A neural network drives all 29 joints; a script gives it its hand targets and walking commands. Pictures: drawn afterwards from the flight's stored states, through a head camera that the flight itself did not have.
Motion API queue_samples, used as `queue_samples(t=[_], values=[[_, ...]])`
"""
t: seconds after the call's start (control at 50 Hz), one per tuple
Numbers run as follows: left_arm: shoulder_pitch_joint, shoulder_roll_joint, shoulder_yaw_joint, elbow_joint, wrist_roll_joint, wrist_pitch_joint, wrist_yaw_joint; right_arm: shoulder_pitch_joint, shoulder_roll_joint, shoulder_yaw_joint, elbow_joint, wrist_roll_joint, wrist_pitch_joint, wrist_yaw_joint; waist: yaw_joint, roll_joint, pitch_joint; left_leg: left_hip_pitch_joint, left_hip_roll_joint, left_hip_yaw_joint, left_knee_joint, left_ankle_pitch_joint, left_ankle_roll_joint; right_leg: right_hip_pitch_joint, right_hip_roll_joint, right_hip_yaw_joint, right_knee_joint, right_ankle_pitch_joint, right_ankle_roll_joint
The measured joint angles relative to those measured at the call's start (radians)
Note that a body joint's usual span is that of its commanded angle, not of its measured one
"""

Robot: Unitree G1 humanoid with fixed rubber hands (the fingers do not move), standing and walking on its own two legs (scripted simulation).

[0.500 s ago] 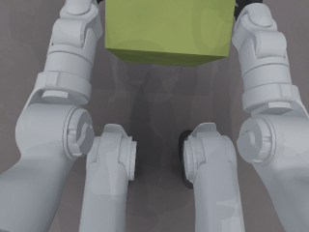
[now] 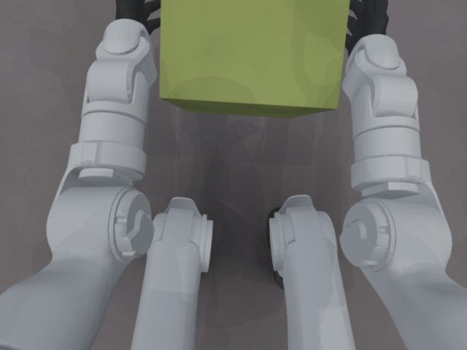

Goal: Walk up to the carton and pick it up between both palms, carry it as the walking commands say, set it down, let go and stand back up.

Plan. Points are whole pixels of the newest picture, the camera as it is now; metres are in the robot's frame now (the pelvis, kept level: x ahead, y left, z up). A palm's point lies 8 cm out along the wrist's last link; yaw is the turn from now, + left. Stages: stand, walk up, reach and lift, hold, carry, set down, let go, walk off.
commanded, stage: reach and lift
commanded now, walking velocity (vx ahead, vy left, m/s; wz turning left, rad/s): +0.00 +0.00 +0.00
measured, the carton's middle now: (247, 45) +0.55 -0.02 -0.19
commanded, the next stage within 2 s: none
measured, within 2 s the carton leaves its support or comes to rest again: neither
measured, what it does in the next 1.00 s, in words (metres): rises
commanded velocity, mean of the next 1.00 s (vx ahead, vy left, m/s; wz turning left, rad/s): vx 0.00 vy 0.00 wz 0.00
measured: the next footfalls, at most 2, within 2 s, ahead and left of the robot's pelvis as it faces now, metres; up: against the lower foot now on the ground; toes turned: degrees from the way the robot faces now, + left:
none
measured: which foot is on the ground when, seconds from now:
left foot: down 0.00-1.00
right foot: down 0.00-1.00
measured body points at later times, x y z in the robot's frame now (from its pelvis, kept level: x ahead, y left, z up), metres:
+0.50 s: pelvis -0.01 +0.00 +0.05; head +0.30 -0.01 +0.38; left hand +0.54 +0.13 -0.04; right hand +0.52 -0.18 -0.05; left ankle +0.09 +0.12 -0.39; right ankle +0.10 -0.13 -0.39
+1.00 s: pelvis +0.00 +0.00 +0.11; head +0.27 -0.01 +0.46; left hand +0.52 +0.13 +0.03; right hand +0.50 -0.17 +0.03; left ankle +0.09 +0.12 -0.39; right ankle +0.10 -0.13 -0.39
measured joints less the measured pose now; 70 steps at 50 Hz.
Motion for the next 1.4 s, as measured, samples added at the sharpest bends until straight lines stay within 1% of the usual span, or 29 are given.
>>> queue_samples(t=[0.2, 0.48, 0.82, 1.4], values=[[0.047, -0.039, 0.03, 0.003, 0.039, 0.006, -0.007, 0.062, 0.027, -0.036, -0.005, -0.029, 0.003, 0.017, -0.004, 0.001, -0.064, 0.058, -0.007, -0.01, -0.09, 0.028, -0.001, 0.062, 0.005, 0.008, -0.089, 0.022, 0.003], [0.074, -0.067, 0.076, 0.003, 0.09, 0.026, -0.025, 0.091, 0.058, -0.074, -0.016, -0.08, 0.028, 0.032, -0.003, 0.003, -0.116, 0.121, -0.008, -0.014, -0.185, 0.07, -0.002, 0.124, 0.014, 0.021, -0.181, 0.064, 0.006], [0.174, -0.106, 0.087, -0.029, 0.111, 0.038, -0.035, 0.187, 0.1, -0.083, -0.05, -0.104, 0.043, 0.041, -0.003, 0.004, -0.192, 0.232, -0.011, -0.028, -0.301, 0.087, -0.002, 0.235, 0.015, 0.026, -0.295, 0.077, 0.0], [0.369, -0.164, 0.074, -0.055, 0.128, 0.013, -0.04, 0.375, 0.152, -0.063, -0.066, -0.114, 0.018, 0.047, -0.005, 0.01, -0.265, 0.512, -0.008, -0.052, -0.521, 0.106, 0.013, 0.519, 0.017, 0.04, -0.52, 0.095, -0.006]])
